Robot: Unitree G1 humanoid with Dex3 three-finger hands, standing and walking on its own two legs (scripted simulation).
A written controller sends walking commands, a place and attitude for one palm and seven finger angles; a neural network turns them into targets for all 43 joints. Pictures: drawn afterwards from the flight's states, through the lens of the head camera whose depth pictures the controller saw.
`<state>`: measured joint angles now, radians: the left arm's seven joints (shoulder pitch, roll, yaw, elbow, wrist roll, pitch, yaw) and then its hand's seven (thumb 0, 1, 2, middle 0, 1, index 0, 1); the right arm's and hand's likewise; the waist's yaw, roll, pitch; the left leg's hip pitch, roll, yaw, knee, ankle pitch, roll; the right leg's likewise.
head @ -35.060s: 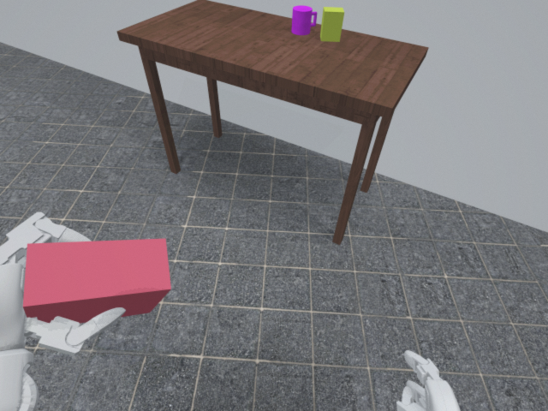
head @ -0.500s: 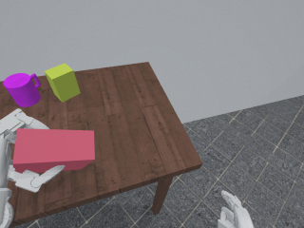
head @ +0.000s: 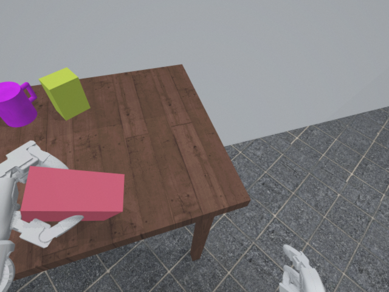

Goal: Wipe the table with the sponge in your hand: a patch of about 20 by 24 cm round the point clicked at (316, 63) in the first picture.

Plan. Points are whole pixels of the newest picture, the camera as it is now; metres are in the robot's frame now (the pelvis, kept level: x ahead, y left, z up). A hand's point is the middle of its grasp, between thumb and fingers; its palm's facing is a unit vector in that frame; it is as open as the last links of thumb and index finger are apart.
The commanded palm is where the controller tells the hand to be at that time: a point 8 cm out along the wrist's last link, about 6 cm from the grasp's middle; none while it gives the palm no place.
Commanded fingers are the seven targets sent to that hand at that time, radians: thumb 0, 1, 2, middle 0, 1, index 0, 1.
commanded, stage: come to a stop and stand still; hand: left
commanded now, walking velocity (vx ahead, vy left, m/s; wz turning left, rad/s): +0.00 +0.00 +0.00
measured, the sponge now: (87, 198) +0.24 +0.20 +0.10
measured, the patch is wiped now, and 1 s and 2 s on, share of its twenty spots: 0.00 0.00 0.00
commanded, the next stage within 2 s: look again from close up in 0.94 s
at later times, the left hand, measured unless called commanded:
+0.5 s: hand (31, 183) +0.23 +0.26 +0.16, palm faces +0.34 -0.86 -0.38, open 10.0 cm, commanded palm +0.17 +0.30 +0.18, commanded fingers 0.00 0.10 1.30 -1.20 -1.60 -1.20 -1.60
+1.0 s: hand (17, 193) +0.21 +0.27 +0.16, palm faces +0.39 -0.85 -0.35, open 10.0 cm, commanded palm +0.15 +0.31 +0.18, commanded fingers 0.00 0.10 1.30 -1.20 -1.60 -1.20 -1.60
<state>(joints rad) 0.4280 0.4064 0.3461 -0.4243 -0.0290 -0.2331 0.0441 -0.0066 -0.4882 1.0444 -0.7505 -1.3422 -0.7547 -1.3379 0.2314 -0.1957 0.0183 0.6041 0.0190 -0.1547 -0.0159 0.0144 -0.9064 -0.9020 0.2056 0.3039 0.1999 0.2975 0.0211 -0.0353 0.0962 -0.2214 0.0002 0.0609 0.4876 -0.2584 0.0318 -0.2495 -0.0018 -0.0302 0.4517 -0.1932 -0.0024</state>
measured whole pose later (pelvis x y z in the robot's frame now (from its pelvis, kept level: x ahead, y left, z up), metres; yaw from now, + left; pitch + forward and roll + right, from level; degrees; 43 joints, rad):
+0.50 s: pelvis +0.01 +0.02 +0.00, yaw +0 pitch -1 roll -1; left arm 0.41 0.37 0.34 -0.44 -0.04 -0.25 0.08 -0.01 -0.49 1.05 -0.74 -1.35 -0.75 -1.35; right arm 0.20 -0.19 0.01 0.56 0.01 -0.17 0.01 0.01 -0.91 -0.90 0.21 0.30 0.20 0.30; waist 0.02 -0.03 0.06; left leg -0.21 -0.03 0.08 0.48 -0.27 0.06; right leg -0.24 -0.04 -0.01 0.46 -0.21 0.03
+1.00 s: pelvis +0.00 +0.02 +0.00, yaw +1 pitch -2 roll -1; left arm 0.40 0.37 0.35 -0.44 -0.03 -0.25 0.10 -0.01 -0.49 1.05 -0.75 -1.35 -0.75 -1.34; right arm 0.20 -0.19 0.02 0.58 0.01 -0.17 -0.02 0.01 -0.91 -0.90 0.21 0.30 0.20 0.30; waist 0.02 -0.05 0.07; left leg -0.20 -0.03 0.05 0.47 -0.25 0.06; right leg -0.21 -0.03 -0.04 0.41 -0.17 0.03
